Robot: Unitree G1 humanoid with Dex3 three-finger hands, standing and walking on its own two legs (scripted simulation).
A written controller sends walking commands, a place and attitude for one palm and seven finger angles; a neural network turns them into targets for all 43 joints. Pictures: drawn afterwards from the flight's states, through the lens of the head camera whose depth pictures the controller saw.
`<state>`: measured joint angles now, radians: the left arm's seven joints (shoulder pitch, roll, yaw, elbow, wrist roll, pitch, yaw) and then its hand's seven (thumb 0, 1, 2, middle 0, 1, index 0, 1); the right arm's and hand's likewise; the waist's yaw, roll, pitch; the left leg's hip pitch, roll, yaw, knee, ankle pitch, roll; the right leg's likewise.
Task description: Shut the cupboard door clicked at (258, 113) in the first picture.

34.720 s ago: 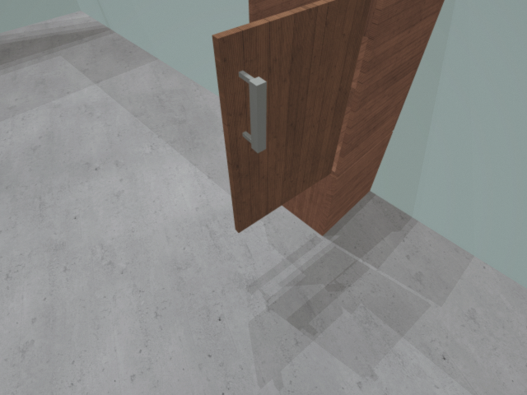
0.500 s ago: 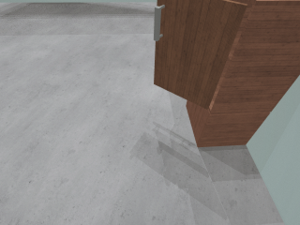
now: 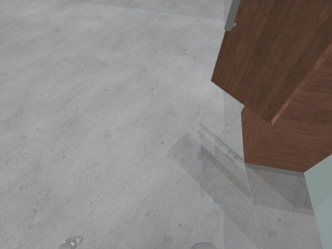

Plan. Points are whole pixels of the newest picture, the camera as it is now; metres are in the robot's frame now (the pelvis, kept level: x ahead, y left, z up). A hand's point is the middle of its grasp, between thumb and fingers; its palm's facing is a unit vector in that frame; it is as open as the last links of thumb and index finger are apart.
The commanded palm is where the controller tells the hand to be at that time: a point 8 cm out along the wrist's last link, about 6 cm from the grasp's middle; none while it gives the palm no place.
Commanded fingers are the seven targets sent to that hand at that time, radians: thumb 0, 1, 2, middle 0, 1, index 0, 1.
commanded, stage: walk to a spot facing it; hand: left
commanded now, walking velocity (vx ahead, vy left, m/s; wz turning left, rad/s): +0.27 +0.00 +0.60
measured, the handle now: (236, 9) +1.00 -0.27 +0.09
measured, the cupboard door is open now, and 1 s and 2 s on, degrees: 50 50 50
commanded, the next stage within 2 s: turn to face it in 1.16 s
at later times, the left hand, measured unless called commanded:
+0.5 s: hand out of the picture -0.02 +0.16 -0.17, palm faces +0.40 -0.88 -0.25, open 7.4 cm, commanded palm none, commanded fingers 0.00 0.90 0.90 -0.20 -0.30 -0.20 -0.30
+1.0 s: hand (66, 196) +0.27 +0.31 -0.16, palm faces +0.52 -0.83 -0.20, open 7.4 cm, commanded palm none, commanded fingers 0.00 0.90 0.90 -0.20 -0.30 -0.20 -0.30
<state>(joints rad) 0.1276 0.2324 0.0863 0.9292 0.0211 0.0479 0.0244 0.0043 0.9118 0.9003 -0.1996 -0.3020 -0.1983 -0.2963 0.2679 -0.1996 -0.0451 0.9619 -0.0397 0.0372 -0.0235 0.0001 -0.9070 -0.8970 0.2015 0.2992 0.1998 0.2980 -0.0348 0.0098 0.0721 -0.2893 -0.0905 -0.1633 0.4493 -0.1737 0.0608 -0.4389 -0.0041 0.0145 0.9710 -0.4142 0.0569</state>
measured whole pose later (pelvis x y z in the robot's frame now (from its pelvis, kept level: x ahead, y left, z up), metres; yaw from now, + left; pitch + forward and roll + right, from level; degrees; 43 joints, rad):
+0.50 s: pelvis +0.08 -0.02 -0.01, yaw +23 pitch +1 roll +2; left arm 0.36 0.19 0.05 0.97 0.03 -0.05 0.01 0.00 0.91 0.90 -0.20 -0.30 -0.20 -0.30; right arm 0.15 -0.26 -0.07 0.92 -0.03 0.05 0.05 0.01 -0.91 -0.90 0.19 0.30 0.19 0.30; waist 0.00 -0.02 0.13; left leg -0.58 0.04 0.07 0.83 -0.28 0.00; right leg 0.03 -0.12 -0.21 0.35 -0.38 0.05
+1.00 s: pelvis +0.27 +0.08 -0.02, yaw +33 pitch +0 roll +1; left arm 0.17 0.19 0.07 0.85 0.04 -0.03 -0.04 0.00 0.91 0.90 -0.20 -0.30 -0.20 -0.30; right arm 0.34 -0.18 -0.04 0.99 -0.03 -0.02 0.00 0.00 -0.92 -0.90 0.20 0.30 0.20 0.30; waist -0.03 -0.01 0.04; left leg -0.14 -0.05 -0.01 0.54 -0.39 0.04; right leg -0.41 -0.07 -0.06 0.56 -0.18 0.03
